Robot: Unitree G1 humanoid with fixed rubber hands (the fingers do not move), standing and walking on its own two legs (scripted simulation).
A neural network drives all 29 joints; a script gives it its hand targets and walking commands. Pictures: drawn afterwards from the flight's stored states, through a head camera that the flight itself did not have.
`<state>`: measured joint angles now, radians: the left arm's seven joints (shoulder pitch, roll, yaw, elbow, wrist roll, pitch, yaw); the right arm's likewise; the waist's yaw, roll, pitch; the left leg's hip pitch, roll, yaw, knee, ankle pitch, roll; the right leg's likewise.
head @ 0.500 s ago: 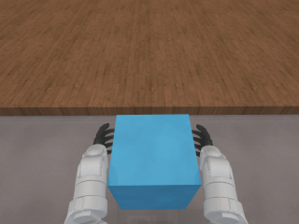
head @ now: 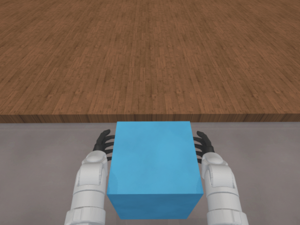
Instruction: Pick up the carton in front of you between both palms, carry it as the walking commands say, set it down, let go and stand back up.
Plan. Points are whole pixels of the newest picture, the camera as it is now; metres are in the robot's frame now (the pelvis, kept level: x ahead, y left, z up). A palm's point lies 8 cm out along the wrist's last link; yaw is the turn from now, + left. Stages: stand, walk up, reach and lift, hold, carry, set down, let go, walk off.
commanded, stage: reach and lift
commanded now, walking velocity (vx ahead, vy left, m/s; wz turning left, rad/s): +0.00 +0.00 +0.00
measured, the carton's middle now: (153, 172) +0.28 +0.00 -0.05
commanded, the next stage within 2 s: hold in 0.14 s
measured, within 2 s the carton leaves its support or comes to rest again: neither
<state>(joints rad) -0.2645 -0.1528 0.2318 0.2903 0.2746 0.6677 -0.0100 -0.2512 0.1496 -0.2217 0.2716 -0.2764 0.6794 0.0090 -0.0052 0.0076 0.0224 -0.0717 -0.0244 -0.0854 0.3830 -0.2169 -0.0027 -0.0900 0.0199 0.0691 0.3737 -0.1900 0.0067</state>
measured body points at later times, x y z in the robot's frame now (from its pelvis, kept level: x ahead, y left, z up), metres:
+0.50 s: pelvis -0.01 +0.00 +0.00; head -0.06 +0.00 +0.45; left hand +0.29 +0.15 +0.04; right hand +0.29 -0.15 +0.04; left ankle +0.00 +0.12 -0.75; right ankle +0.02 -0.13 -0.75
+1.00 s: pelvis -0.01 +0.00 +0.00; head -0.05 +0.00 +0.45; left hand +0.29 +0.15 +0.04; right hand +0.29 -0.15 +0.04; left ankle +0.00 +0.12 -0.75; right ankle +0.02 -0.13 -0.75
